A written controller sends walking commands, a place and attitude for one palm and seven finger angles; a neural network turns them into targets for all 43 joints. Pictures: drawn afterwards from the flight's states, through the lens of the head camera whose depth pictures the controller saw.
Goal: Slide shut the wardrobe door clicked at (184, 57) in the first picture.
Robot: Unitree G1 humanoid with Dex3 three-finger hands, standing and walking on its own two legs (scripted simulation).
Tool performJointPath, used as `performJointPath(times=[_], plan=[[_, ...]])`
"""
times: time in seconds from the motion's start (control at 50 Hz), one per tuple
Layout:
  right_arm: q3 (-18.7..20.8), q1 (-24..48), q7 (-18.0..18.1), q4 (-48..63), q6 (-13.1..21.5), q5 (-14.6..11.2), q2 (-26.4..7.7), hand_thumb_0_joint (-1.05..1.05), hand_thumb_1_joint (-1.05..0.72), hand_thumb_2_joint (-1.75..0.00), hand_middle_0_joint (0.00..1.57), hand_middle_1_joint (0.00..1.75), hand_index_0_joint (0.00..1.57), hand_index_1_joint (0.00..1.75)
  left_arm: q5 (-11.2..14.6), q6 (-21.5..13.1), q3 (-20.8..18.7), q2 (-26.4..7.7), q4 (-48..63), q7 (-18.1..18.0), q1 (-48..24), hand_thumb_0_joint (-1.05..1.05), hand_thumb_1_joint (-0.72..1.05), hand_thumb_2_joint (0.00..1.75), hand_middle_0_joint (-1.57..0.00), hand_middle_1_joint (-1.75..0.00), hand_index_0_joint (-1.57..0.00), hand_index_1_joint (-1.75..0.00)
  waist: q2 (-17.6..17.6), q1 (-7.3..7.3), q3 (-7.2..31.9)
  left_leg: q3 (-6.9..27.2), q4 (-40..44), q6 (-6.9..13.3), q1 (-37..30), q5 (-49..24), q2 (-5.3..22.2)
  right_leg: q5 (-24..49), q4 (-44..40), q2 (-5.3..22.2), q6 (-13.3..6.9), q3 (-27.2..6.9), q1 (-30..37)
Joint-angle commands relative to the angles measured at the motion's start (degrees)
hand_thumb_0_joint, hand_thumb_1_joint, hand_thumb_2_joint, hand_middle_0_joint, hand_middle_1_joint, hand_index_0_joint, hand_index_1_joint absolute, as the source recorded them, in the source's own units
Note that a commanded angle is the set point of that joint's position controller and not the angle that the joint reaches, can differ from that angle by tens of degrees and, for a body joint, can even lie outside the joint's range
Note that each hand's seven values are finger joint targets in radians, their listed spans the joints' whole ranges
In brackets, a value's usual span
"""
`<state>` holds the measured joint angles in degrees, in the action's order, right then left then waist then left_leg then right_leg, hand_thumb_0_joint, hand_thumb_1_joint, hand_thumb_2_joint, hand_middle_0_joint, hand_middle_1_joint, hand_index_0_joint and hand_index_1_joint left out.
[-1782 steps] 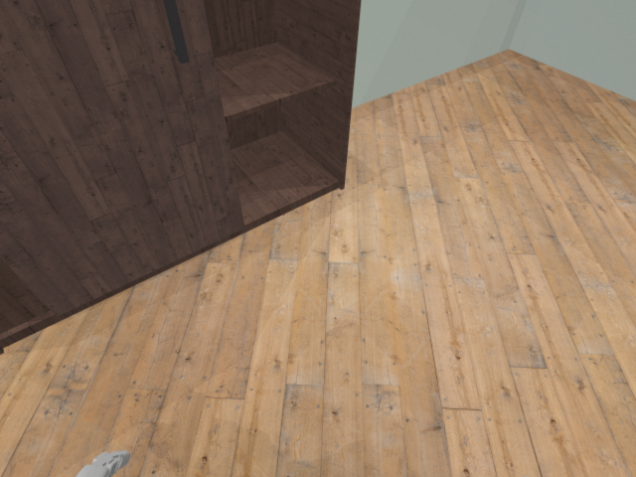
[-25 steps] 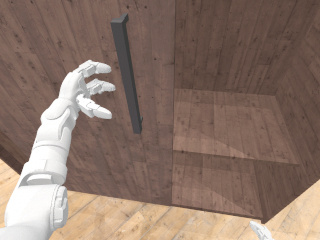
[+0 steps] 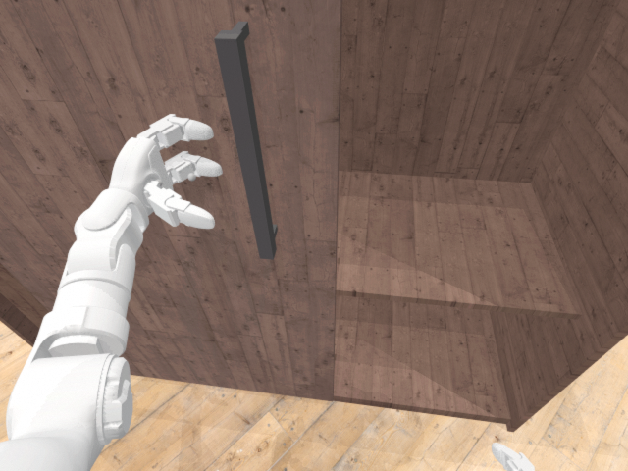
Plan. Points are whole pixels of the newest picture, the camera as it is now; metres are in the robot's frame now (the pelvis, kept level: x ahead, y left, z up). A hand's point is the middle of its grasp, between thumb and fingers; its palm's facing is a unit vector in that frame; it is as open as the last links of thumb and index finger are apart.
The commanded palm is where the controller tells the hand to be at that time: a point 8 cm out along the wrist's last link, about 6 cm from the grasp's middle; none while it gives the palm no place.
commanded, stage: move the hooked fingers beside the handle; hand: left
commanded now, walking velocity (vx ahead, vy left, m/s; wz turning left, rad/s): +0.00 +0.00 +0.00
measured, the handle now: (257, 161) +0.45 +0.07 +0.19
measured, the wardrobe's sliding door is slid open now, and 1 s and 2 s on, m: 0.52 0.52 0.52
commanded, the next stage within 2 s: none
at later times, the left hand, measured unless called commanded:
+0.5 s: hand (192, 177) +0.42 +0.15 +0.19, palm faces -0.16 -0.99 -0.03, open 13.2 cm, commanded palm +0.41 +0.23 +0.20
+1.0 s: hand (164, 172) +0.42 +0.19 +0.19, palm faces -0.08 -1.00 -0.05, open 13.7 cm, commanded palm +0.40 +0.23 +0.19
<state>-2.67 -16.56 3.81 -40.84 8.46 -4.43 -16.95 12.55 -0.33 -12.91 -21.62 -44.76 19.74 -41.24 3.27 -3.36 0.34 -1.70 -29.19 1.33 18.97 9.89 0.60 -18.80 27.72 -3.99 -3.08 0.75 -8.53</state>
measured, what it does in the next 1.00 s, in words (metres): stands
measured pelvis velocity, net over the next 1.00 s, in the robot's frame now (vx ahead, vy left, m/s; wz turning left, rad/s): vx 0.01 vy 0.00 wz -0.01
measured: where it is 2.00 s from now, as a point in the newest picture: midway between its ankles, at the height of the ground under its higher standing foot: outside the picture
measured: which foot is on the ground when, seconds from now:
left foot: down 0.00-1.00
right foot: down 0.00-1.00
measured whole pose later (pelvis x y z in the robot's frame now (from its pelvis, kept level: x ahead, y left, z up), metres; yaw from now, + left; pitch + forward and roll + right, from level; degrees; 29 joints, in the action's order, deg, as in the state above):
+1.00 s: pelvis +0.01 +0.00 +0.00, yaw -1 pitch +0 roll +0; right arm -1.9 -16.9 3.2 -37.9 6.6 -5.0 -16.7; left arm 12.7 2.2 -15.4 -24.2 -37.7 17.8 -35.9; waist 2.6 -2.9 1.6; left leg -2.3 -28.6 1.4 17.8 10.7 0.5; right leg -19.0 26.3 -3.9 -3.0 0.0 -7.2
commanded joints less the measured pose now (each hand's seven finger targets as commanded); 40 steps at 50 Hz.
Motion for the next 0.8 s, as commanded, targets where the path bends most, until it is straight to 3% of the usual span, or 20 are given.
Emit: performJointPath(times=[0.0, 0.06, 0.08, 0.1, 0.16, 0.2, 0.22, 0.24, 0.32, 0.36, 0.42, 0.46, 0.52, 0.6, 0.64, 0.78], plan=[[2.72, 3.17, 0.59, 7.25, 3.29, -0.21, -7.66, 0.00, -0.90, -0.90, 0.20, 0.30, 0.20, 0.30, 1.20, -4.59, -6.84, -18.89, 13.51, -4.66, -34.29, 0.00, -0.50, 0.30, -0.30, -1.20, -0.30, -1.20, -2.06, -0.38, 14.72, 2.54, 1.76, 2.77, -16.42, 0.55, 0.37, 9.74, -7.18, 2.95, 2.87, -2.58, -10.73], [2.62, 2.95, 0.51, 7.18, 3.13, -0.14, -7.66, 0.00, -0.90, -0.90, 0.20, 0.30, 0.20, 0.30, 0.97, -4.75, -6.59, -18.86, 12.97, -5.01, -34.19, 0.00, -0.50, 0.30, -0.30, -1.20, -0.30, -1.20, -2.45, -0.35, 13.88, 2.71, 1.84, 2.73, -15.83, 0.89, 0.41, 9.25, -7.14, 2.89, 2.74, -2.43, -10.92], [2.65, 3.23, 0.42, 7.43, 3.34, -0.21, -7.37, 0.00, -0.90, -0.90, 0.20, 0.30, 0.20, 0.30, 1.04, -4.77, -5.01, -16.68, 13.67, -4.94, -34.57, 0.00, -0.50, 0.30, -0.30, -1.20, -0.30, -1.20, -2.44, -0.55, 14.55, 2.75, 1.82, 2.72, -16.41, 1.00, 0.29, 9.05, -7.17, 2.86, 2.83, -2.47, -11.06], [2.75, 3.05, 0.47, 7.23, 3.36, -0.21, -7.46, 0.00, -0.90, -0.90, 0.20, 0.30, 0.20, 0.30, 1.18, -4.62, -5.63, -17.02, 12.68, -5.11, -34.09, 0.00, -0.50, 0.30, -0.30, -1.20, -0.30, -1.20, -3.99, -0.55, 13.70, 2.85, 1.84, 2.79, -16.15, 1.50, 0.52, 8.38, -7.42, 2.75, 2.87, -2.43, -11.64], [2.78, 2.81, 0.47, 7.04, 3.16, -0.07, -7.72, 0.00, -0.90, -0.90, 0.20, 0.30, 0.20, 0.30, 0.91, -4.83, -7.48, -19.43, 12.67, -5.51, -33.65, 0.00, -0.50, 0.30, -0.30, -1.20, -0.30, -1.20, -4.40, -0.16, 14.63, 2.83, 1.83, 2.84, -15.64, 0.99, 0.41, 8.97, -7.29, 2.81, 2.77, -2.62, -10.50], [2.69, 3.22, 0.32, 7.36, 3.43, -0.12, -7.37, 0.00, -0.90, -0.90, 0.20, 0.30, 0.20, 0.30, 0.87, -4.92, -5.84, -17.58, 13.61, -5.31, -34.73, 0.00, -0.50, 0.30, -0.30, -1.20, -0.30, -1.20, -2.97, -0.25, 14.82, 2.76, 1.86, 2.76, -16.05, 0.91, 0.25, 9.04, -7.27, 2.87, 2.78, -2.70, -10.51], [2.76, 2.99, 0.40, 7.30, 3.31, -0.04, -7.53, 0.00, -0.90, -0.90, 0.20, 0.30, 0.20, 0.30, 0.89, -4.60, -7.67, -19.12, 12.20, -5.38, -33.12, 0.00, -0.50, 0.30, -0.30, -1.20, -0.30, -1.20, -4.20, 0.06, 14.46, 2.87, 1.85, 2.77, -15.60, 0.98, 0.40, 8.80, -7.39, 2.79, 2.74, -2.72, -10.60], [2.55, 2.88, 0.43, 6.86, 3.04, -0.11, -7.37, 0.00, -0.90, -0.90, 0.20, 0.30, 0.20, 0.30, 0.99, -4.64, -6.48, -18.52, 10.97, -5.25, -32.53, 0.00, -0.50, 0.30, -0.30, -1.20, -0.30, -1.20, -4.20, -0.07, 12.90, 2.49, 1.78, 2.83, -14.25, 1.69, 0.37, 8.34, -7.62, 2.99, 2.78, -2.78, -10.38], [2.61, 3.31, 0.37, 7.71, 3.07, -0.09, -7.36, 0.00, -0.90, -0.90, 0.20, 0.30, 0.20, 0.30, 0.60, -4.67, -7.84, -19.64, 12.57, -5.13, -32.35, 0.00, -0.50, 0.30, -0.30, -1.20, -0.30, -1.20, -1.93, 0.33, 14.67, 2.59, 1.62, 2.70, -15.44, 0.09, 0.14, 9.89, -7.17, 2.89, 2.53, -2.90, -10.00], [2.58, 3.18, 0.27, 7.62, 3.00, -0.09, -7.22, 0.00, -0.90, -0.90, 0.20, 0.30, 0.20, 0.30, 0.79, -4.77, -6.97, -18.52, 12.80, -5.17, -32.59, 0.00, -0.50, 0.30, -0.30, -1.20, -0.30, -1.20, -1.88, 0.00, 13.55, 2.64, 1.74, 2.73, -15.66, 0.66, 0.27, 9.32, -7.35, 2.79, 2.55, -2.53, -10.74], [2.77, 3.22, 0.30, 8.22, 2.95, -0.02, -7.35, 0.00, -0.90, -0.90, 0.20, 0.30, 0.20, 0.30, 0.78, -4.37, -8.16, -19.56, 13.37, -5.08, -31.17, 0.00, -0.50, 0.30, -0.30, -1.20, -0.30, -1.20, -3.24, 0.45, 15.12, 2.74, 1.79, 2.73, -15.73, 0.00, 0.26, 9.85, -7.21, 2.70, 2.53, -2.61, -9.82], [2.65, 3.17, 0.39, 7.94, 2.66, -0.07, -7.39, 0.00, -0.90, -0.90, 0.20, 0.30, 0.20, 0.30, 0.85, -4.44, -8.66, -20.34, 12.36, -5.18, -30.94, 0.00, -0.50, 0.30, -0.30, -1.20, -0.30, -1.20, -3.99, 0.35, 13.36, 2.50, 1.80, 2.79, -14.33, 0.59, 0.27, 9.86, -7.38, 2.83, 2.63, -2.75, -9.58], [2.74, 3.61, 0.34, 8.51, 2.73, -0.12, -7.31, 0.00, -0.90, -0.90, 0.20, 0.30, 0.20, 0.30, 0.66, -4.26, -7.25, -18.83, 14.11, -4.89, -31.52, 0.00, -0.50, 0.30, -0.30, -1.20, -0.30, -1.20, -2.26, 0.21, 14.62, 2.55, 1.88, 2.69, -15.72, -0.02, 0.25, 10.11, -7.06, 2.79, 2.58, -2.59, -10.00], [2.96, 3.43, 0.28, 8.77, 2.49, -0.01, -7.30, 0.00, -0.90, -0.90, 0.20, 0.30, 0.20, 0.30, 0.73, -3.97, -9.29, -20.25, 15.36, -5.24, -28.93, 0.00, -0.50, 0.30, -0.30, -1.20, -0.30, -1.20, -4.10, 0.83, 15.88, 2.49, 1.75, 2.90, -16.48, -2.21, 0.24, 12.28, -7.09, 2.64, 2.56, -2.52, -8.72], [2.86, 3.45, 0.33, 8.78, 2.14, 0.01, -7.06, 0.00, -0.90, -0.90, 0.20, 0.30, 0.20, 0.30, 0.82, -3.79, -8.31, -19.31, 15.56, -5.05, -28.24, 0.00, -0.50, 0.30, -0.30, -1.20, -0.30, -1.20, -3.06, 0.77, 15.21, 2.12, 1.74, 2.86, -16.00, -2.68, 0.22, 12.95, -7.04, 2.84, 2.55, -2.45, -8.22], [2.91, 4.63, 0.27, 10.31, 1.61, -0.08, -7.05, 0.00, -0.90, -0.90, 0.20, 0.30, 0.20, 0.30, 0.91, -2.89, -10.97, -21.48, 19.09, -4.61, -23.38, 0.00, -0.50, 0.30, -0.30, -1.20, -0.30, -1.20, -2.48, 1.88, 16.02, 1.39, 1.80, 2.97, -16.06, -4.92, 0.02, 16.26, -6.97, 2.85, 2.57, -2.74, -6.17]])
